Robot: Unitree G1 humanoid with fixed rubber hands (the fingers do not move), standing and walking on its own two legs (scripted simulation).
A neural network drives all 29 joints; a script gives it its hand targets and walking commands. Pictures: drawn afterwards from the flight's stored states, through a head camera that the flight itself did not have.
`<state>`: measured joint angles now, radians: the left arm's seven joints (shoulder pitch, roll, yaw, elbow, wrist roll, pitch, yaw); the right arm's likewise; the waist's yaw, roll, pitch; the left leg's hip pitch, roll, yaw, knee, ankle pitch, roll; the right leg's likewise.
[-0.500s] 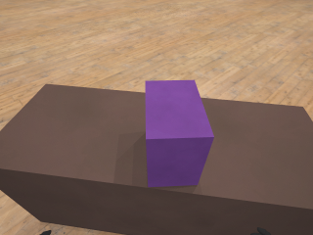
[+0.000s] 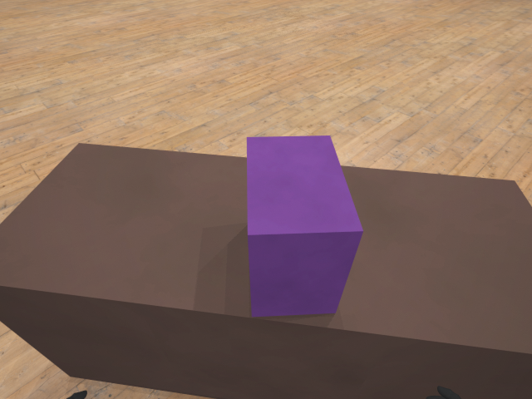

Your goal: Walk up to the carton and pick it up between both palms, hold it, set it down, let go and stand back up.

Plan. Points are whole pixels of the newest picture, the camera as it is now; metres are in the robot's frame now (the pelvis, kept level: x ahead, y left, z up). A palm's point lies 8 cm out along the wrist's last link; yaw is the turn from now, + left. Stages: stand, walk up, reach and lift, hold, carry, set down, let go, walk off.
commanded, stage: stand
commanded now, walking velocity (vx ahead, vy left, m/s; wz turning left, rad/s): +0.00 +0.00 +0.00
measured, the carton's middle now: (291, 225) +0.44 -0.02 -0.01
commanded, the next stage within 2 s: none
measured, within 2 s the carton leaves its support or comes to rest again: neither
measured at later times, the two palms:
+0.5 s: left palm out of the picture +0.08 +0.32 -0.09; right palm out of the picture +0.11 -0.29 -0.10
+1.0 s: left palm out of the picture +0.08 +0.32 -0.09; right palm out of the picture +0.12 -0.29 -0.10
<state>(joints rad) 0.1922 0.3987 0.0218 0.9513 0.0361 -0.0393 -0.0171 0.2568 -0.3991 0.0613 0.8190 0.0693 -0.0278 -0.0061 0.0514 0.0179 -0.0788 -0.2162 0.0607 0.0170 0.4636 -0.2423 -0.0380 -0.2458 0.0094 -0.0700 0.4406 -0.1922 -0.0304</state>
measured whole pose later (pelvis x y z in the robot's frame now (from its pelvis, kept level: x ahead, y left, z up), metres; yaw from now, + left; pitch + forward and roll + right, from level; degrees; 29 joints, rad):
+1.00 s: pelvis +0.00 +0.00 +0.00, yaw +0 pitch +0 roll +0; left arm 0.17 0.40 0.02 0.96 0.04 -0.04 -0.02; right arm 0.22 -0.40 0.06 0.85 0.07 -0.02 -0.01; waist 0.05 0.02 -0.04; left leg -0.22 0.06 0.02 0.46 -0.24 -0.04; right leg -0.25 0.01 -0.07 0.44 -0.19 -0.03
